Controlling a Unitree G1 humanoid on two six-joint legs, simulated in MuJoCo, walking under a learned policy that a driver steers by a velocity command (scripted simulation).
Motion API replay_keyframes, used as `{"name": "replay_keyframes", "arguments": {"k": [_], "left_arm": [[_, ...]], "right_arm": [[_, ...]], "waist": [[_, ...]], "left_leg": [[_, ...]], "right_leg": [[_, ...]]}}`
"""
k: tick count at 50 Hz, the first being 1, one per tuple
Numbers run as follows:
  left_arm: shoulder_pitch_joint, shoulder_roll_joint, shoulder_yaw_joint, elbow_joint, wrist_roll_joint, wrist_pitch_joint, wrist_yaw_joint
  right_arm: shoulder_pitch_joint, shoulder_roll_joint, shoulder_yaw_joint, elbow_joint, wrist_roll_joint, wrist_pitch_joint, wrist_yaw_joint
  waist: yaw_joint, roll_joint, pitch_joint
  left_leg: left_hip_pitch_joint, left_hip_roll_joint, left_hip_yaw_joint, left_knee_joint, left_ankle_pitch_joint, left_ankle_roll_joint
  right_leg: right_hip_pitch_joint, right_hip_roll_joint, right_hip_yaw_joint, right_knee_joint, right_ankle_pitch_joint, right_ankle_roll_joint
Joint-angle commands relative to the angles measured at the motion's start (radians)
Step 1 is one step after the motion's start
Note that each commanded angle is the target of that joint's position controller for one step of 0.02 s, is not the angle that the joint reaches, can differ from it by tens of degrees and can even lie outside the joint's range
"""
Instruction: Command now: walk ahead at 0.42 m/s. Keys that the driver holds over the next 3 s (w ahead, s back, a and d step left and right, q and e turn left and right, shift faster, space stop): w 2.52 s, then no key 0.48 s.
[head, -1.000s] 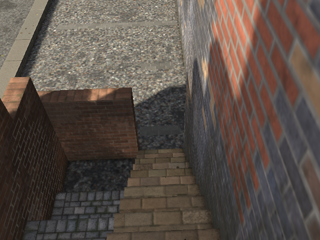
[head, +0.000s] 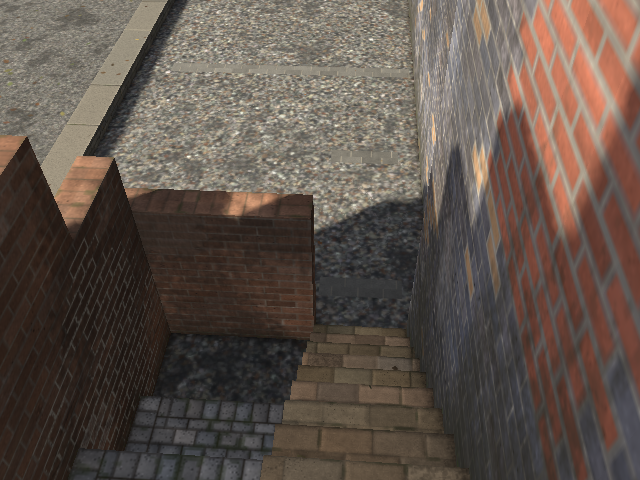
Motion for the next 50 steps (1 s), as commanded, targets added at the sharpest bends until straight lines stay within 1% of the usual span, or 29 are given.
{"name": "replay_keyframes", "arguments": {"k": [1,3,4,5,6,7,8,11,14,16,19,22,25,31,33,35,36,37,38,39,40,41,42,44,45,46,47,48,50], "left_arm": [[0.076,0.182,0.030,-0.008,0.013,0.034,-0.006],[0.048,0.239,0.038,0.040,0.059,0.044,-0.075],[0.016,0.222,0.091,0.000,-0.125,0.068,0.045],[0.046,0.063,0.008,-0.019,0.016,0.028,-0.076],[-0.152,0.203,0.073,-0.148,-0.197,0.009,0.044],[-0.229,0.222,0.072,-0.140,-0.191,0.007,0.074],[-0.253,0.189,0.067,-0.119,-0.166,0.020,0.085],[-0.186,0.120,0.071,-0.094,-0.116,0.056,0.078],[-0.355,0.065,0.029,-0.231,-0.099,0.063,0.058],[-0.280,0.114,0.048,-0.178,-0.089,0.097,0.064],[-0.455,0.185,0.059,-0.269,-0.109,0.088,0.069],[-0.622,0.228,0.078,-0.269,-0.108,0.074,0.048],[-0.722,0.212,0.074,-0.296,-0.104,0.039,0.051],[-0.604,0.193,0.066,-0.243,-0.095,0.027,0.041],[-0.218,0.257,0.097,-0.113,-0.113,0.037,0.069],[0.098,0.308,0.122,-0.013,-0.087,0.079,0.052],[0.086,0.332,0.108,-0.024,-0.088,0.088,0.040],[-0.031,0.323,0.086,-0.048,-0.096,0.080,0.033],[-0.009,0.317,0.066,-0.066,0.095,-0.010,-0.083],[-0.017,0.178,0.025,-0.040,0.086,-0.037,-0.116],[-0.219,0.029,-0.020,-0.109,0.070,-0.084,-0.090],[-0.243,0.015,-0.025,-0.089,0.059,-0.092,-0.077],[-0.367,0.049,-0.026,-0.165,0.031,-0.104,-0.054],[-0.251,0.197,0.003,-0.156,0.065,-0.103,-0.030],[-0.171,0.057,-0.031,-0.147,0.026,-0.113,0.011],[-0.068,0.044,-0.043,-0.146,-0.014,-0.116,0.031],[-0.094,0.098,-0.030,-0.204,-0.059,-0.115,0.052],[-0.108,0.176,-0.023,-0.229,-0.046,-0.101,0.029],[-0.097,0.212,-0.015,-0.270,-0.058,-0.074,-0.006]], "right_arm": [[-0.032,-0.038,0.002,-0.038,0.011,-0.009,-0.004],[0.306,-0.181,-0.065,0.066,0.001,-0.039,0.024],[0.303,-0.100,-0.053,0.060,0.050,-0.020,0.041],[0.525,-0.341,-0.103,0.108,0.012,-0.066,0.051],[0.298,-0.278,-0.113,0.048,0.005,-0.016,0.036],[0.268,-0.180,-0.082,-0.007,0.001,0.002,0.029],[0.265,-0.140,-0.069,-0.025,-0.054,0.014,0.022],[0.316,-0.079,-0.033,0.001,-0.077,-0.052,0.023],[0.157,-0.005,0.019,-0.020,0.008,-0.089,0.018],[0.174,-0.090,0.009,-0.009,-0.012,-0.115,0.035],[0.169,-0.138,-0.012,0.019,0.040,-0.131,0.025],[0.189,-0.115,-0.015,-0.006,-0.008,-0.115,0.011],[0.334,-0.082,-0.012,0.024,-0.026,-0.117,-0.009],[0.322,-0.076,-0.028,0.055,-0.060,-0.093,-0.024],[0.172,-0.023,-0.018,0.066,-0.063,-0.069,-0.015],[0.135,-0.078,-0.046,0.060,-0.055,-0.050,0.000],[0.198,-0.063,-0.056,0.047,-0.040,-0.059,0.000],[0.357,-0.036,-0.047,0.015,-0.032,-0.055,-0.002],[0.204,-0.116,-0.033,-0.092,-0.034,-0.065,0.071],[0.188,-0.121,-0.032,-0.083,-0.026,-0.075,0.074],[0.106,0.003,0.009,-0.117,-0.094,-0.094,0.066],[0.063,-0.024,0.008,-0.110,-0.122,-0.094,0.042],[0.095,-0.048,0.008,-0.070,-0.114,-0.109,0.025],[0.173,0.039,0.038,-0.031,-0.101,-0.100,0.043],[0.110,-0.007,0.034,-0.069,-0.125,-0.101,0.045],[0.046,-0.036,0.024,-0.091,-0.123,-0.113,0.025],[0.058,-0.076,0.021,-0.082,-0.076,-0.122,0.014],[-0.003,-0.077,0.009,-0.109,-0.046,-0.112,0.024],[-0.133,-0.113,0.008,-0.158,-0.045,-0.090,0.031]], "waist": [[-0.022,-0.144,0.209],[-0.195,-0.017,0.048],[-0.186,-0.031,0.000],[-0.258,0.321,-0.102],[-0.207,0.202,-0.080],[-0.232,0.111,-0.039],[-0.243,0.039,-0.003],[-0.166,0.004,0.120],[-0.085,-0.044,0.188],[-0.067,0.041,0.142],[-0.107,0.082,0.199],[-0.193,0.020,0.273],[-0.278,0.034,0.327],[-0.291,0.098,0.201],[-0.109,0.047,0.081],[0.067,-0.133,0.125],[0.010,-0.197,0.108],[-0.177,-0.206,0.094],[-0.070,-0.486,-0.121],[-0.094,-0.192,-0.064],[-0.189,-0.043,0.047],[-0.204,-0.076,0.177],[-0.216,0.007,0.141],[-0.243,-0.185,0.125],[-0.181,-0.102,0.153],[-0.139,-0.087,0.154],[-0.096,-0.002,0.128],[-0.100,-0.100,0.117],[-0.058,-0.136,0.245]], "left_leg": [[0.030,0.069,-0.039,-0.284,0.105,0.019],[0.561,0.007,0.105,-0.281,0.197,0.051],[0.648,0.034,-0.009,-0.199,0.156,0.035],[0.952,0.193,-0.127,-0.083,0.162,0.202],[0.883,0.247,-0.279,0.027,0.050,0.213],[0.785,0.236,-0.249,0.017,0.051,0.206],[0.644,0.246,-0.265,-0.007,0.026,0.203],[0.370,0.158,-0.200,0.074,0.054,0.191],[-0.012,0.123,-0.197,-0.005,-0.141,0.140],[-0.001,0.119,-0.250,0.026,-0.060,0.167],[-0.023,0.109,-0.334,0.026,-0.455,0.152],[0.017,0.073,-0.348,0.131,-0.694,0.213],[0.111,0.056,-0.367,0.234,-0.482,0.232],[0.228,0.006,-0.387,0.538,-0.179,0.275],[-0.013,-0.069,-0.252,0.868,-0.206,0.247],[-0.366,-0.224,-0.132,1.363,-0.556,0.189],[-0.499,-0.339,-0.054,1.576,-1.070,0.140],[-0.607,-0.265,-0.061,1.498,-1.036,0.120],[-0.794,-0.155,-0.120,1.765,-0.899,0.183],[-0.805,-0.157,-0.141,1.770,-0.774,0.207],[-0.881,-0.022,-0.206,1.188,-0.361,0.162],[-0.790,0.013,-0.191,1.065,-0.317,0.134],[-0.393,-0.011,-0.100,0.772,-0.050,0.108],[0.021,-0.060,0.041,0.959,0.048,0.024],[-0.165,-0.035,-0.031,0.711,0.162,0.034],[-0.217,-0.057,0.004,0.604,0.166,0.026],[-0.042,-0.075,0.062,0.276,0.359,0.002],[0.208,-0.107,0.106,0.298,0.282,-0.013],[0.019,-0.069,-0.004,0.119,-0.052,-0.012]], "right_leg": [[-0.012,-0.204,0.389,-0.246,0.188,-0.193],[-0.199,-0.063,0.187,0.134,0.217,-0.119],[-0.355,0.070,-0.019,0.492,0.038,-0.143],[-0.651,0.174,0.092,0.803,0.180,-0.072],[-0.825,0.048,-0.009,0.771,0.200,-0.093],[-0.836,0.041,0.015,0.774,0.248,-0.089],[-0.783,0.054,0.090,0.772,0.335,-0.086],[-0.722,0.075,0.173,0.493,0.632,-0.091],[-0.512,0.075,0.157,-0.021,1.067,-0.014],[-0.420,0.120,0.174,0.029,1.182,-0.025],[-0.396,0.089,0.273,-0.330,1.507,-0.039],[-0.434,0.104,0.282,-0.411,1.541,-0.040],[-0.488,0.116,0.315,-0.503,1.423,-0.034],[-0.288,0.060,0.305,-0.686,1.323,-0.083],[0.210,0.034,0.143,-0.697,1.396,-0.067],[0.619,-0.010,0.189,-0.843,1.280,-0.139],[0.710,-0.131,0.262,-0.687,1.666,-0.154],[0.707,-0.253,0.418,-0.634,1.819,-0.251],[0.783,-0.182,0.475,-0.677,0.922,-0.386],[0.606,-0.164,0.468,-0.664,0.882,-0.376],[0.334,-0.152,0.518,-0.629,0.598,-0.333],[0.014,-0.137,0.588,-0.670,0.441,-0.354],[-0.389,-0.013,0.345,-0.626,0.457,-0.346],[-0.666,0.014,0.321,-0.595,0.582,-0.338],[-0.543,0.075,0.302,-0.452,0.398,-0.264],[-0.455,0.089,0.315,-0.352,0.359,-0.212],[-0.509,0.139,0.225,-0.274,0.283,-0.172],[-0.623,0.114,0.255,-0.353,0.231,-0.186],[-0.456,0.006,0.567,-0.383,0.244,-0.275]]}}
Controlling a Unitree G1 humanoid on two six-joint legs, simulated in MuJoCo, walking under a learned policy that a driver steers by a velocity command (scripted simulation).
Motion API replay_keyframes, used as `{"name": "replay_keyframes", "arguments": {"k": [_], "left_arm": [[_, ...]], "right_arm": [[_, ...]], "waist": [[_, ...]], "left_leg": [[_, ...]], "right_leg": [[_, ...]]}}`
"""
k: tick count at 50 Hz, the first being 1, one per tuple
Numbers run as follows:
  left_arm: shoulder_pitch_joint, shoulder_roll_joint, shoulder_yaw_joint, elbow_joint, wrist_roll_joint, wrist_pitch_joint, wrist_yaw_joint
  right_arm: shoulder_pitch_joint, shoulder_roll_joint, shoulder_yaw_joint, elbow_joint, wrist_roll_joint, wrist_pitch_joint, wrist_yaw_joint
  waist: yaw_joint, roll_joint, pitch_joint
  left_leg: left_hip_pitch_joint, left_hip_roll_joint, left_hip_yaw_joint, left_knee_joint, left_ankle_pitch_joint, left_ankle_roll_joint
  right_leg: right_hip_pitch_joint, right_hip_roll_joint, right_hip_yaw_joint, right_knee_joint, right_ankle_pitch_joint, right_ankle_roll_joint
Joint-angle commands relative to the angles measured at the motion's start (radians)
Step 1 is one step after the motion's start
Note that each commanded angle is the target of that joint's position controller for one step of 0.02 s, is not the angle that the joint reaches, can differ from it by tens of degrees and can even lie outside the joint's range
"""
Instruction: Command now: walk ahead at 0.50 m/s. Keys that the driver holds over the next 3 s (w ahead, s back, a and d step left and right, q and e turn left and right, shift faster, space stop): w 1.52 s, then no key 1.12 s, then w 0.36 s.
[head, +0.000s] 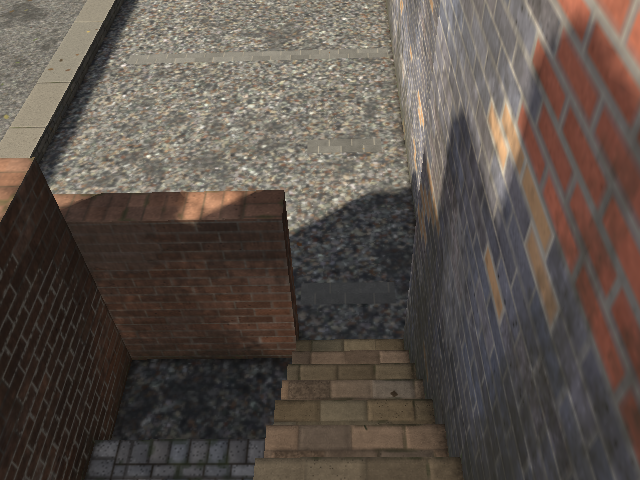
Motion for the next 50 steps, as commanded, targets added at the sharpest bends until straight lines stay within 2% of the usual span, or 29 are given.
{"name": "replay_keyframes", "arguments": {"k": [1,4,5,6,7,8,9,11,12,13,17,21,23,24,26,27,28,30,32,34,37,41,43,44,45,46,47,48,50], "left_arm": [[-0.005,0.202,0.035,-0.111,-0.003,0.008,-0.024],[-0.139,0.217,0.060,-0.136,-0.002,0.052,-0.073],[-0.020,0.166,0.061,-0.056,0.045,0.044,-0.125],[0.068,0.067,0.042,-0.056,0.015,0.031,-0.156],[-0.076,0.089,0.041,-0.220,-0.010,0.029,-0.145],[-0.161,0.098,0.043,-0.258,-0.006,0.052,-0.139],[-0.177,0.111,0.047,-0.248,0.027,0.090,-0.124],[-0.043,0.058,0.040,-0.148,0.025,0.113,-0.131],[-0.109,0.014,0.030,-0.153,0.039,0.117,-0.147],[-0.190,-0.039,0.000,-0.180,0.060,0.116,-0.172],[-0.227,0.146,0.034,-0.183,0.103,0.096,-0.138],[-0.408,0.220,0.030,-0.271,0.116,0.109,-0.147],[0.147,0.238,0.044,-0.093,0.144,0.075,-0.138],[0.193,0.252,0.062,-0.054,0.098,0.053,-0.106],[0.144,0.422,0.122,-0.125,0.044,0.054,-0.106],[0.086,0.376,0.125,-0.136,0.048,0.056,-0.108],[0.031,0.342,0.108,-0.136,0.038,0.046,-0.111],[-0.085,0.035,0.019,-0.111,0.046,0.030,-0.091],[-0.172,0.150,0.041,-0.168,0.021,0.010,-0.074],[-0.198,0.197,0.045,-0.179,0.021,-0.004,-0.049],[-0.121,0.157,0.020,-0.172,-0.009,0.017,-0.031],[-0.209,0.182,0.030,-0.223,0.011,0.032,-0.071],[-0.261,0.248,0.062,-0.238,0.024,0.035,-0.057],[-0.359,0.278,0.069,-0.233,0.055,0.045,-0.074],[-0.428,0.308,0.097,-0.273,0.038,0.045,-0.103],[-0.233,0.214,0.082,-0.231,0.040,0.043,-0.143],[-0.210,0.145,0.077,-0.305,0.008,0.045,-0.154],[-0.311,0.108,0.060,-0.373,0.006,0.057,-0.154],[-0.092,0.039,0.040,-0.295,0.007,0.102,-0.138]], "right_arm": [[-0.061,-0.061,0.001,-0.074,-0.016,0.019,0.003],[0.376,-0.128,-0.032,0.061,0.029,0.014,-0.015],[0.631,-0.173,-0.062,0.151,0.030,0.009,-0.031],[0.731,-0.213,-0.080,0.158,0.022,0.012,-0.006],[0.607,-0.276,-0.118,0.106,-0.034,0.012,0.014],[0.480,-0.255,-0.119,0.081,-0.059,0.022,-0.003],[0.320,-0.185,-0.095,0.065,-0.029,0.018,-0.002],[0.238,0.074,0.006,0.070,0.020,0.005,-0.033],[0.203,0.099,0.031,0.072,0.019,-0.010,-0.048],[0.142,0.042,0.038,0.066,-0.002,-0.034,-0.051],[0.120,-0.097,0.050,0.001,0.008,-0.089,-0.082],[0.191,-0.220,-0.001,-0.049,0.102,-0.030,-0.070],[0.059,-0.281,-0.013,-0.086,0.006,-0.006,0.000],[0.238,-0.158,-0.015,-0.031,0.071,-0.001,0.021],[0.322,-0.067,-0.007,-0.100,0.050,-0.003,0.074],[0.193,-0.045,0.024,-0.185,0.059,-0.012,0.070],[0.071,-0.041,0.031,-0.243,0.067,-0.012,0.034],[0.068,-0.009,0.052,-0.181,0.038,-0.010,-0.018],[0.245,-0.067,0.007,-0.001,-0.034,0.011,0.018],[0.073,-0.119,-0.008,-0.070,-0.055,0.010,0.051],[0.026,-0.097,0.009,-0.074,0.014,0.023,0.009],[0.134,-0.113,-0.007,-0.061,-0.014,0.020,0.004],[0.138,-0.150,-0.023,-0.059,0.019,0.024,0.004],[0.399,-0.154,-0.039,0.036,0.044,0.016,0.009],[0.795,-0.214,-0.080,0.172,0.044,-0.003,-0.002],[0.774,-0.280,-0.106,0.146,0.019,0.001,-0.013],[0.587,-0.369,-0.117,0.048,0.015,0.002,0.010],[0.568,-0.310,-0.134,0.055,-0.040,0.005,-0.010],[0.432,-0.130,-0.080,0.099,-0.003,0.016,-0.003]], "waist": [[-0.017,-0.212,0.186],[-0.187,-0.040,0.087],[-0.251,0.152,-0.019],[-0.222,0.220,-0.248],[-0.265,0.087,-0.186],[-0.254,-0.065,-0.041],[-0.162,-0.217,0.094],[-0.027,-0.154,0.234],[-0.017,-0.075,0.250],[-0.002,-0.042,0.166],[-0.032,-0.113,0.027],[-0.165,-0.109,0.146],[0.042,-0.063,0.035],[0.012,-0.344,0.052],[-0.073,-0.298,-0.168],[-0.018,-0.159,-0.179],[-0.009,-0.123,-0.042],[-0.119,0.077,0.149],[-0.185,-0.096,0.149],[-0.132,-0.121,0.144],[-0.072,-0.062,0.078],[-0.123,-0.131,0.163],[-0.096,-0.044,0.134],[-0.188,-0.074,0.077],[-0.356,0.136,0.076],[-0.287,0.315,-0.021],[-0.144,0.151,-0.082],[-0.230,-0.024,-0.024],[-0.100,-0.086,0.136]], "left_leg": [[0.250,-0.026,-0.029,-0.042,-0.103,0.011],[0.662,-0.037,0.074,-0.542,-0.139,0.072],[1.138,0.014,0.039,-0.498,-0.085,0.178],[1.548,0.263,-0.167,-0.033,0.654,0.442],[1.568,0.413,-0.341,-0.025,0.702,0.521],[1.303,0.420,-0.414,-0.106,0.300,0.469],[0.968,0.266,-0.255,-0.138,-0.030,0.355],[0.142,0.132,-0.065,-0.261,-0.100,0.275],[-0.138,0.079,-0.030,-0.273,-0.258,0.292],[-0.225,0.045,-0.058,-0.262,-0.408,0.307],[-0.347,-0.083,0.031,0.037,-0.729,0.222],[0.348,0.033,-0.278,0.286,-0.555,0.246],[0.117,-0.005,-0.326,0.719,-0.413,0.269],[0.198,-0.171,-0.142,1.025,-0.810,0.170],[-0.588,-0.199,-0.021,1.459,-1.052,0.086],[-0.780,-0.087,-0.022,1.372,-1.043,0.057],[-0.901,-0.020,-0.099,1.318,-1.012,0.016],[-0.743,0.147,-0.164,0.661,-0.568,0.020],[0.054,0.053,0.028,0.485,-0.078,0.030],[-0.056,0.052,-0.055,0.466,0.051,0.037],[-0.041,0.064,-0.055,-0.013,0.191,0.012],[0.182,0.014,0.033,0.093,-0.058,0.005],[0.276,0.008,0.045,-0.218,-0.196,0.010],[0.530,0.035,-0.007,-0.279,-0.097,0.031],[0.769,0.013,0.042,-0.436,0.008,0.086],[1.030,0.126,-0.056,-0.339,0.438,0.244],[1.221,0.273,-0.308,-0.031,0.984,0.443],[1.231,0.307,-0.328,-0.026,0.758,0.424],[0.646,0.295,-0.405,-0.177,-0.071,0.396]], "right_leg": [[-0.307,-0.259,0.634,-0.354,0.350,-0.144],[-0.187,-0.188,0.548,0.077,0.609,-0.109],[-0.411,-0.084,0.347,0.498,0.617,0.027],[-0.777,0.030,0.223,1.000,-0.047,0.104],[-1.112,-0.023,0.216,1.108,0.005,0.137],[-1.193,-0.096,0.267,0.984,0.181,0.111],[-1.116,-0.117,0.247,0.668,0.425,0.064],[-0.593,-0.242,0.122,0.227,0.898,0.028],[-0.366,-0.274,0.057,0.098,1.105,0.024],[-0.234,-0.293,0.066,0.115,1.307,0.048],[0.298,-0.200,-0.015,-0.346,1.585,0.101],[-0.135,-0.217,0.052,-0.950,1.024,0.103],[0.422,-0.176,-0.014,-0.693,1.208,0.060],[0.473,-0.232,0.082,-1.304,1.247,-0.009],[1.062,-0.466,0.292,-0.490,1.919,-0.295],[1.069,-0.570,0.457,-0.586,1.550,-0.341],[0.869,-0.638,0.639,-0.664,1.185,-0.362],[0.324,-0.529,0.448,-0.721,1.022,-0.220],[-0.387,-0.246,0.116,-0.640,0.863,-0.161],[-0.336,-0.230,0.197,-0.619,0.725,-0.132],[-0.103,-0.242,0.219,-0.412,0.535,-0.077],[-0.194,-0.249,0.295,-0.310,0.689,-0.110],[0.016,-0.235,0.293,-0.092,0.869,-0.074],[-0.060,-0.248,0.317,0.120,0.912,-0.055],[-0.121,-0.137,0.229,0.604,0.837,-0.014],[-0.379,0.045,0.154,0.927,0.093,0.055],[-0.790,0.071,0.133,1.079,0.030,0.095],[-1.000,0.000,0.200,0.885,0.137,0.091],[-0.979,-0.156,0.276,0.697,0.570,0.051]]}}
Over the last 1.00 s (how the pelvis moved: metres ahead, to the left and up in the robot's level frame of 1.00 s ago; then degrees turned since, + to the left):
0.45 0.02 -0.43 0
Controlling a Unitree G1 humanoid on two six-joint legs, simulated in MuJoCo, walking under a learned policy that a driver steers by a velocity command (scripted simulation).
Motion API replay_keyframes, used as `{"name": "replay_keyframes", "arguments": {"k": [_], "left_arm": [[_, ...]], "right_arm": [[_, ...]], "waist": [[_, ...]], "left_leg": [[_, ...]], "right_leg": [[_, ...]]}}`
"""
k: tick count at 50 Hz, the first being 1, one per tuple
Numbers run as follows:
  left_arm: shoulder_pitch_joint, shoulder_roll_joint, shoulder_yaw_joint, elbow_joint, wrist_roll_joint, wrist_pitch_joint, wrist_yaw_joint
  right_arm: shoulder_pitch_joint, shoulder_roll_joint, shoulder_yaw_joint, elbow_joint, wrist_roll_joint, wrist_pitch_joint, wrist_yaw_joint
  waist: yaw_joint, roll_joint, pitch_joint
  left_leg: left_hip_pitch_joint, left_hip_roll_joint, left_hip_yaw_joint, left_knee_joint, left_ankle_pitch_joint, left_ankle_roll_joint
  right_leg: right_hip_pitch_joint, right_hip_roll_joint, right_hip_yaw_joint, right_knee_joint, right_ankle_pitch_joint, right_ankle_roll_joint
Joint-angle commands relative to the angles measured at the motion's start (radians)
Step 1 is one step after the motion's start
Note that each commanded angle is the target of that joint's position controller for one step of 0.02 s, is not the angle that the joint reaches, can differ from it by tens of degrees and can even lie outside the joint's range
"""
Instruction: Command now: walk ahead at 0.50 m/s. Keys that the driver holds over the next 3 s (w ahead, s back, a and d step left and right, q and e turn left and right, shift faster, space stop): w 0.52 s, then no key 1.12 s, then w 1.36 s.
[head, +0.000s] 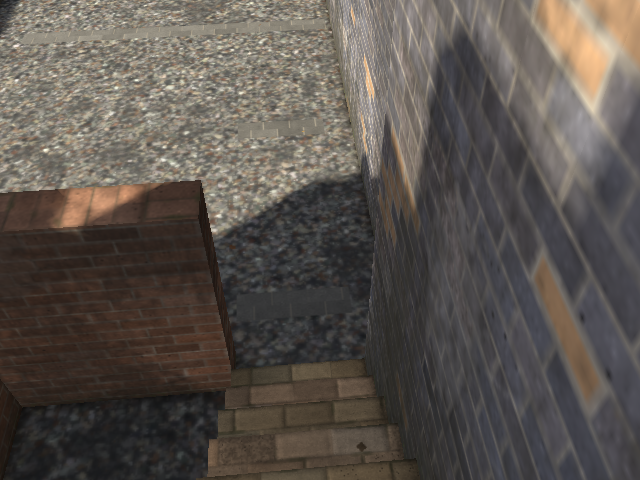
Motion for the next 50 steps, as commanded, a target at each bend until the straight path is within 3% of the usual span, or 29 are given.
{"name": "replay_keyframes", "arguments": {"k": [1,3,4,7,13,14,16,17,18,20,21,22,23,25,27,29,30,33,35,36,37,38,39,41,42,44,46,48,50], "left_arm": [[0.209,-0.130,-0.056,-0.048,0.027,0.026,-0.005],[0.107,-0.113,-0.059,-0.037,0.010,0.043,-0.032],[0.033,-0.129,-0.077,-0.056,0.014,0.035,-0.050],[-0.108,0.049,-0.040,-0.072,0.063,0.034,-0.026],[-0.216,0.055,-0.061,-0.103,0.117,0.033,-0.016],[-0.142,0.061,-0.058,-0.092,0.130,0.030,-0.014],[0.485,0.104,-0.016,0.131,0.095,-0.016,0.009],[0.739,0.135,0.008,0.219,0.098,-0.030,0.036],[0.533,0.213,0.028,0.128,0.071,-0.037,0.031],[0.355,0.176,0.033,0.117,0.042,-0.030,0.000],[0.292,0.107,0.009,0.118,0.023,-0.029,-0.007],[0.165,-0.126,-0.057,0.120,0.021,-0.042,0.030],[0.004,-0.147,-0.083,0.081,0.003,-0.051,0.047],[0.017,0.098,-0.012,0.078,0.029,-0.070,0.060],[0.067,0.066,-0.029,0.076,0.006,-0.089,0.098],[0.114,0.068,-0.032,0.047,-0.010,-0.077,0.118],[0.135,0.109,-0.025,0.057,0.017,-0.065,0.101],[-0.035,0.133,-0.020,-0.006,0.001,-0.055,0.068],[-0.048,0.189,0.007,0.010,0.025,-0.018,0.047],[-0.041,0.209,0.021,0.018,0.014,-0.013,0.024],[0.217,0.072,0.017,-0.005,-0.001,-0.008,-0.001],[0.000,0.146,0.037,-0.092,-0.033,-0.001,0.021],[-0.063,0.090,0.020,-0.118,-0.026,0.003,0.040],[0.243,-0.048,-0.013,-0.038,-0.031,0.014,0.025],[0.191,-0.048,-0.019,-0.037,0.010,0.016,0.026],[0.163,-0.033,-0.022,-0.022,-0.015,0.039,0.013],[0.074,-0.038,-0.030,-0.047,-0.011,0.046,-0.002],[0.141,0.035,-0.013,-0.021,0.008,0.035,-0.006],[0.087,0.110,0.006,-0.049,0.020,0.013,0.015]], "right_arm": [[0.091,0.093,0.038,0.051,-0.006,0.008,-0.016],[0.103,0.149,0.081,0.084,0.013,-0.034,-0.040],[0.039,0.096,0.093,0.083,-0.003,-0.059,-0.050],[-0.083,-0.014,0.101,-0.003,0.026,-0.106,-0.098],[0.011,-0.100,0.078,-0.020,0.063,-0.046,-0.069],[-0.073,-0.117,0.069,-0.053,0.052,-0.034,-0.053],[-0.103,-0.149,0.037,-0.055,-0.004,-0.025,0.010],[-0.084,-0.135,0.020,-0.023,0.034,-0.022,0.030],[-0.018,-0.014,0.029,-0.090,0.038,-0.026,0.060],[-0.179,0.015,0.081,-0.219,0.076,-0.033,0.053],[-0.213,0.029,0.087,-0.251,0.077,-0.026,0.026],[-0.218,0.055,0.105,-0.244,0.040,-0.006,-0.001],[-0.084,-0.008,0.096,-0.144,0.041,0.005,-0.009],[-0.058,-0.005,0.079,-0.067,-0.046,0.009,0.043],[-0.228,-0.040,0.073,-0.151,-0.040,0.027,0.034],[-0.160,0.025,0.086,-0.096,0.034,0.010,0.023],[-0.129,0.039,0.086,-0.087,0.031,0.009,0.032],[-0.055,-0.041,0.041,-0.074,0.005,0.024,0.020],[0.315,-0.116,-0.017,0.064,0.029,0.013,0.009],[0.560,-0.158,-0.039,0.147,0.035,0.005,-0.004],[0.202,-0.272,-0.035,-0.037,0.106,0.007,0.029],[0.200,-0.247,-0.040,-0.080,0.059,0.001,0.021],[0.106,-0.158,-0.016,-0.089,0.018,-0.005,0.012],[-0.038,-0.037,0.042,-0.059,0.038,0.018,0.031],[0.008,0.062,0.069,-0.061,0.043,0.014,-0.001],[0.062,0.099,0.104,-0.032,0.062,-0.008,-0.045],[-0.054,0.016,0.105,-0.057,0.064,-0.024,-0.056],[-0.237,-0.151,0.078,-0.097,0.003,-0.031,-0.026],[-0.344,-0.170,0.071,-0.166,0.046,-0.038,-0.011]], "waist": [[0.094,-0.085,0.181],[0.084,-0.050,0.172],[0.106,-0.024,0.105],[0.049,-0.090,-0.001],[-0.072,0.020,0.110],[-0.023,0.024,0.104],[0.197,-0.204,-0.009],[0.302,-0.375,0.018],[0.120,-0.281,-0.075],[0.128,-0.010,-0.140],[0.068,-0.016,-0.099],[0.008,0.088,0.046],[-0.063,0.062,0.164],[-0.081,-0.159,0.060],[0.023,-0.112,0.023],[0.041,-0.006,0.018],[0.028,-0.038,0.056],[-0.042,-0.091,0.145],[-0.144,0.043,0.050],[-0.245,0.295,-0.043],[0.027,0.374,-0.313],[-0.119,0.140,-0.195],[-0.090,-0.005,-0.081],[0.157,0.063,0.012],[0.105,0.019,0.123],[0.065,-0.073,0.016],[0.092,-0.030,0.049],[0.162,0.049,-0.028],[0.131,0.029,-0.048]], "left_leg": [[0.056,0.346,-0.402,-0.134,0.483,0.226],[-0.380,0.215,-0.310,-0.165,0.209,0.240],[-0.494,0.165,-0.290,-0.136,0.117,0.228],[-0.449,0.082,-0.162,0.053,0.045,0.169],[0.025,0.139,-0.373,0.344,0.097,0.178],[-0.012,0.150,-0.401,0.426,0.181,0.183],[-0.334,0.008,-0.185,1.027,0.299,0.086],[-0.483,-0.156,-0.103,1.609,-0.329,0.021],[-0.801,-0.147,-0.112,1.594,-0.345,0.000],[-1.151,-0.027,-0.135,1.433,-0.344,-0.068],[-1.208,0.046,-0.123,1.394,-0.305,-0.090],[-1.182,0.211,-0.287,0.814,0.093,-0.110],[-0.792,0.242,-0.273,0.497,0.432,-0.106],[-0.170,0.098,-0.042,0.767,0.587,-0.106],[-0.471,0.152,-0.162,0.390,0.750,-0.079],[-0.102,0.106,-0.037,0.026,0.978,-0.083],[0.009,0.086,-0.014,0.127,0.994,-0.099],[0.019,0.140,-0.061,-0.057,0.739,-0.114],[0.358,0.129,0.001,-0.376,0.860,-0.057],[0.574,0.187,-0.046,-0.429,1.099,0.075],[0.870,0.409,-0.286,-0.001,1.824,0.342],[0.752,0.446,-0.456,-0.004,1.662,0.383],[0.556,0.425,-0.394,-0.016,1.262,0.271],[-0.009,0.409,-0.405,-0.123,0.945,0.246],[-0.159,0.348,-0.343,-0.165,0.691,0.186],[-0.299,0.221,-0.276,-0.128,0.277,0.159],[-0.485,0.146,-0.182,-0.142,0.118,0.088],[-0.714,0.146,-0.193,-0.092,0.150,0.092],[-0.387,0.191,-0.222,0.052,0.395,0.071]], "right_leg": [[-0.633,-0.245,0.086,-0.326,0.503,-0.026],[-0.307,-0.268,-0.041,-0.581,0.872,0.003],[-0.142,-0.283,-0.031,-0.573,1.012,0.010],[0.053,-0.242,-0.057,-1.043,1.305,0.037],[0.014,-0.212,-0.075,-1.474,0.953,0.048],[0.143,-0.203,-0.105,-1.515,0.899,0.032],[0.897,-0.110,-0.197,-1.586,0.995,0.013],[1.009,-0.212,-0.095,-1.699,1.074,-0.134],[1.192,-0.359,0.080,-1.392,1.708,-0.280],[1.268,-0.551,0.309,-1.446,1.248,-0.391],[1.119,-0.580,0.348,-1.451,1.180,-0.374],[0.766,-0.552,0.345,-1.489,0.820,-0.270],[0.245,-0.450,0.169,-1.478,0.713,-0.207],[-0.215,-0.274,0.010,-1.481,0.527,-0.219],[0.139,-0.259,0.044,-1.309,0.394,-0.125],[0.038,-0.181,-0.088,-1.170,0.169,-0.062],[-0.039,-0.200,-0.039,-1.162,0.154,-0.084],[0.114,-0.293,0.082,-0.954,0.338,-0.057],[0.225,-0.212,0.034,-0.493,0.459,0.032],[0.110,-0.044,-0.038,0.067,0.048,0.085],[-0.306,0.030,-0.096,0.306,-0.236,0.113],[-0.507,-0.002,-0.049,0.271,-0.242,0.126],[-0.541,-0.063,0.032,0.030,-0.070,0.072],[-0.280,-0.180,0.044,-0.024,0.182,0.066],[-0.335,-0.225,0.030,-0.224,0.365,0.070],[-0.195,-0.219,-0.044,-0.405,0.699,0.128],[0.049,-0.237,-0.130,-0.791,0.844,0.155],[0.385,-0.161,-0.157,-0.472,0.832,0.154],[0.261,-0.188,-0.088,-0.864,0.547,0.160]]}}
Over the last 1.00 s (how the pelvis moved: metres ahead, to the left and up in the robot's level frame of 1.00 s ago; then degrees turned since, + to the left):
0.55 0.01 -0.54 2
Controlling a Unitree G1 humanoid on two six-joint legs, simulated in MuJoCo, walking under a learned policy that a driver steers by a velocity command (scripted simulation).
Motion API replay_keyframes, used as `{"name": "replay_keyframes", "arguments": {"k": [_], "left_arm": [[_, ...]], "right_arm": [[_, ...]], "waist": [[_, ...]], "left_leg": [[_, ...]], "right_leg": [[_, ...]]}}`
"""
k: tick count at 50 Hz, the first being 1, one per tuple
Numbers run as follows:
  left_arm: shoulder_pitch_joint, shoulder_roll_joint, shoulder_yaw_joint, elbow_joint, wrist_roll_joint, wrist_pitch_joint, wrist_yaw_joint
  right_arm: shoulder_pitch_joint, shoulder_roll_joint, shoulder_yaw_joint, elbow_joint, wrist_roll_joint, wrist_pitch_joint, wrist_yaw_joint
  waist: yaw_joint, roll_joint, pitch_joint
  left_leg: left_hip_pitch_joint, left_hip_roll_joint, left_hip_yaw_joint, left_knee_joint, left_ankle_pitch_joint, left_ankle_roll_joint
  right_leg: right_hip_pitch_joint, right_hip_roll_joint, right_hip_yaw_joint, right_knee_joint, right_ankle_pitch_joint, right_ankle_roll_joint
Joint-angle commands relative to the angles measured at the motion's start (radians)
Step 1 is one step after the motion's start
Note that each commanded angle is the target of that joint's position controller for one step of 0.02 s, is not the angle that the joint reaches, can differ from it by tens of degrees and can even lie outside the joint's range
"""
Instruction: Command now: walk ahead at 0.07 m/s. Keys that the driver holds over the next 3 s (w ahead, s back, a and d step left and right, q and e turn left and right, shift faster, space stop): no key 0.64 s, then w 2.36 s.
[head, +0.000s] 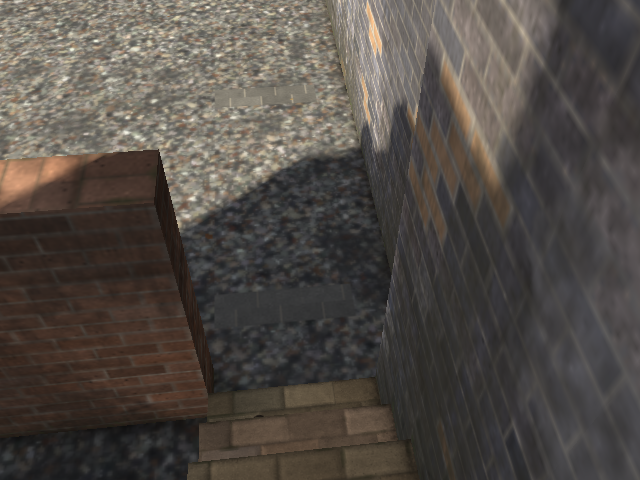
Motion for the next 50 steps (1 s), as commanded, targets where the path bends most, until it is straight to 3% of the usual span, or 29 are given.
{"name": "replay_keyframes", "arguments": {"k": [1,2,3,4,5,6,7,8,10,11,13,17,22,32,33,35,37,38,40,41,42,43,44,45,46,47,48,49,50], "left_arm": [[0.118,0.131,0.030,-0.002,0.002,-0.033,0.015],[0.138,0.053,-0.014,0.013,-0.051,-0.047,0.017],[-0.029,0.121,-0.009,-0.014,-0.110,-0.050,0.028],[-0.088,0.152,0.013,-0.022,-0.071,-0.053,0.028],[-0.099,0.117,0.012,-0.023,-0.071,-0.057,0.030],[-0.085,0.122,0.010,-0.007,-0.106,-0.062,0.021],[-0.051,0.134,0.017,0.025,-0.108,-0.054,0.011],[-0.054,0.167,0.027,0.032,-0.091,-0.036,0.014],[-0.043,0.163,0.033,0.029,-0.081,-0.021,0.018],[-0.056,0.168,0.031,0.021,-0.069,-0.021,0.017],[-0.049,0.190,0.039,0.025,-0.046,-0.008,0.012],[-0.074,0.176,0.031,0.010,-0.049,0.012,0.009],[-0.088,0.208,0.035,-0.009,-0.038,0.014,0.005],[-0.002,0.191,0.037,-0.020,-0.037,0.014,0.000],[0.026,0.204,0.045,-0.018,-0.034,0.018,0.005],[0.074,0.303,0.091,-0.012,0.001,0.015,0.031],[0.150,0.274,0.098,0.004,0.017,-0.003,0.049],[0.137,0.244,0.095,-0.001,0.017,-0.015,0.059],[0.089,0.208,0.091,-0.001,0.018,-0.035,0.074],[0.072,0.193,0.086,-0.002,0.016,-0.043,0.075],[0.046,0.176,0.081,-0.016,0.022,-0.045,0.074],[0.016,0.176,0.084,-0.046,0.030,-0.047,0.060],[-0.095,0.144,0.071,-0.089,0.028,-0.051,0.054],[-0.203,0.080,0.051,-0.130,0.028,-0.053,0.059],[-0.212,0.057,0.043,-0.137,0.018,-0.058,0.058],[-0.149,0.073,0.048,-0.112,0.005,-0.056,0.056],[-0.094,0.086,0.052,-0.090,0.000,-0.049,0.051],[0.004,0.079,0.030,-0.043,0.028,-0.035,0.044],[0.114,0.064,0.023,-0.001,0.047,-0.018,0.033]], "right_arm": [[-0.325,-0.259,-0.045,-0.186,0.056,-0.035,0.008],[-0.250,-0.194,-0.028,-0.166,0.099,-0.015,0.043],[0.078,-0.195,-0.041,-0.123,0.110,-0.015,0.063],[0.029,-0.217,-0.046,-0.131,0.095,-0.010,0.053],[-0.118,-0.233,-0.053,-0.177,0.099,-0.007,0.050],[-0.116,-0.226,-0.054,-0.184,0.091,-0.007,0.041],[-0.115,-0.221,-0.054,-0.175,0.085,-0.003,0.044],[-0.184,-0.235,-0.059,-0.181,0.083,0.006,0.055],[-0.253,-0.231,-0.070,-0.184,0.085,0.012,0.063],[-0.252,-0.217,-0.071,-0.179,0.091,0.013,0.063],[-0.259,-0.224,-0.076,-0.164,0.075,0.019,0.065],[-0.321,-0.217,-0.075,-0.177,0.083,0.016,0.069],[-0.356,-0.242,-0.082,-0.179,0.079,0.013,0.059],[-0.276,-0.222,-0.080,-0.134,0.084,0.007,0.048],[-0.271,-0.236,-0.087,-0.131,0.084,0.004,0.043],[-0.295,-0.289,-0.114,-0.145,0.057,-0.001,0.018],[-0.258,-0.247,-0.107,-0.146,0.051,-0.004,-0.004],[-0.251,-0.207,-0.097,-0.142,0.043,-0.011,-0.013],[-0.191,-0.153,-0.080,-0.138,0.029,-0.022,-0.015],[-0.153,-0.152,-0.079,-0.138,0.028,-0.028,-0.019],[-0.094,-0.191,-0.085,-0.137,0.027,-0.029,-0.020],[0.016,-0.256,-0.101,-0.127,0.024,-0.029,-0.031],[0.113,-0.328,-0.123,-0.118,0.025,-0.034,-0.036],[0.255,-0.310,-0.119,-0.075,0.017,-0.049,-0.042],[0.320,-0.268,-0.109,-0.039,0.011,-0.041,-0.039],[0.295,-0.241,-0.102,-0.028,0.011,-0.029,-0.026],[0.220,-0.207,-0.089,-0.031,0.000,-0.021,-0.011],[0.063,-0.109,-0.052,-0.050,-0.047,-0.010,-0.010],[-0.015,-0.083,-0.033,-0.060,-0.052,-0.013,-0.016]], "waist": [[0.121,0.058,-0.035],[0.112,-0.021,-0.080],[-0.100,-0.056,-0.186],[-0.084,0.061,-0.144],[-0.048,0.115,-0.117],[-0.070,0.004,-0.172],[-0.067,-0.018,-0.124],[-0.034,0.007,-0.076],[0.002,0.009,-0.061],[-0.007,-0.024,-0.050],[0.011,-0.004,-0.038],[0.034,0.042,-0.046],[0.041,0.013,-0.008],[0.035,0.006,0.023],[0.041,-0.005,0.034],[0.062,-0.054,0.064],[0.088,-0.062,0.093],[0.095,-0.077,0.092],[0.078,-0.054,0.050],[0.046,-0.008,0.053],[0.016,0.088,0.039],[-0.034,0.177,0.021],[-0.119,0.240,0.030],[-0.193,0.147,0.088],[-0.182,0.030,0.117],[-0.131,-0.011,0.113],[-0.070,0.002,0.106],[0.020,-0.006,0.131],[0.120,0.058,0.113]], "left_leg": [[-0.054,0.217,-0.296,-0.127,0.573,0.019],[0.036,0.195,-0.266,-0.100,0.650,-0.030],[0.107,0.159,-0.173,-0.155,0.704,-0.084],[0.091,0.134,-0.155,-0.161,0.748,-0.073],[0.165,0.143,-0.171,-0.164,0.878,-0.062],[0.194,0.144,-0.158,-0.201,0.803,-0.071],[0.221,0.128,-0.129,-0.244,0.687,-0.099],[0.257,0.108,-0.123,-0.248,0.657,-0.106],[0.300,0.098,-0.123,-0.270,0.684,-0.089],[0.327,0.094,-0.117,-0.288,0.651,-0.094],[0.335,0.081,-0.105,-0.321,0.569,-0.089],[0.332,0.085,-0.121,-0.388,0.495,-0.080],[0.308,0.076,-0.132,-0.437,0.377,-0.075],[0.325,0.067,-0.138,-0.478,0.322,-0.066],[0.315,0.058,-0.136,-0.479,0.209,-0.056],[0.227,0.022,-0.103,-0.401,-0.125,-0.027],[0.089,0.022,-0.084,-0.295,-0.184,-0.009],[0.061,0.027,-0.046,-0.220,-0.062,-0.028],[0.123,0.043,-0.016,-0.119,0.128,-0.079],[0.186,0.039,-0.002,-0.147,0.154,-0.087],[0.285,0.046,-0.015,-0.217,0.244,-0.071],[0.403,0.104,-0.184,-0.323,0.261,0.023],[0.488,0.221,-0.477,-0.432,0.216,0.180],[0.617,0.322,-0.705,-0.426,0.200,0.270],[0.711,0.380,-0.764,-0.342,0.251,0.289],[0.693,0.383,-0.712,-0.267,0.313,0.269],[0.574,0.353,-0.623,-0.228,0.344,0.232],[0.359,0.303,-0.469,-0.181,0.254,0.170],[0.039,0.239,-0.392,-0.216,0.188,0.139]], "right_leg": [[0.345,-0.009,0.018,-0.513,-0.162,0.013],[0.428,0.003,0.037,-0.727,0.004,-0.026],[0.512,-0.014,0.143,-0.605,0.192,-0.161],[0.519,0.008,0.080,-0.629,0.218,-0.178],[0.465,0.031,0.045,-0.685,0.126,-0.130],[0.519,0.012,0.023,-0.668,0.182,-0.134],[0.481,-0.007,0.026,-0.684,0.084,-0.108],[0.436,-0.006,0.004,-0.711,0.002,-0.071],[0.438,0.004,-0.035,-0.751,-0.047,-0.027],[0.430,-0.006,-0.033,-0.759,-0.029,-0.035],[0.438,-0.009,-0.030,-0.798,-0.114,-0.047],[0.476,-0.016,-0.034,-0.840,-0.250,-0.042],[0.494,-0.010,-0.050,-0.892,-0.332,-0.042],[0.521,-0.009,-0.066,-0.933,-0.329,-0.046],[0.524,-0.014,-0.057,-0.955,-0.400,-0.063],[0.516,-0.053,0.007,-1.011,-0.674,-0.164],[0.559,-0.120,0.110,-1.043,-0.805,-0.263],[0.568,-0.160,0.162,-1.037,-0.782,-0.315],[0.513,-0.203,0.215,-0.968,-0.709,-0.374],[0.436,-0.172,0.160,-0.871,-0.684,-0.368],[0.356,-0.098,0.075,-0.715,-0.688,-0.345],[0.214,0.029,-0.058,-0.486,-0.682,-0.271],[0.032,0.125,-0.102,-0.149,-0.647,-0.185],[-0.311,0.143,0.088,-0.003,-0.616,-0.164],[-0.523,0.140,0.215,0.044,-0.509,-0.152],[-0.587,0.122,0.239,0.102,-0.415,-0.136],[-0.549,0.102,0.220,0.096,-0.338,-0.134],[-0.403,0.036,0.199,-0.051,-0.105,-0.170],[-0.127,0.027,0.089,0.006,-0.048,-0.184]]}}
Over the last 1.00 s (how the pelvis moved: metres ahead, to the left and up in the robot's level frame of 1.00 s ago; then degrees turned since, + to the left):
0.46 0.05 -0.47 0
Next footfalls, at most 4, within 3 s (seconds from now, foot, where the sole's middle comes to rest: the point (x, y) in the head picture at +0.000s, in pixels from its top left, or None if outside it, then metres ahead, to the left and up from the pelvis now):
0.02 right None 0.03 -0.14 -0.72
1.26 right None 0.26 -0.07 -0.93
1.66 left None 0.48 0.16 -1.15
2.22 right None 0.69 -0.06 -1.36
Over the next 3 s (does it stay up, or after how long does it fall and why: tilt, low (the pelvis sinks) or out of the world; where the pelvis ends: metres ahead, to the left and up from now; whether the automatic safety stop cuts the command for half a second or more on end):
stays up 1.02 0.01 -0.91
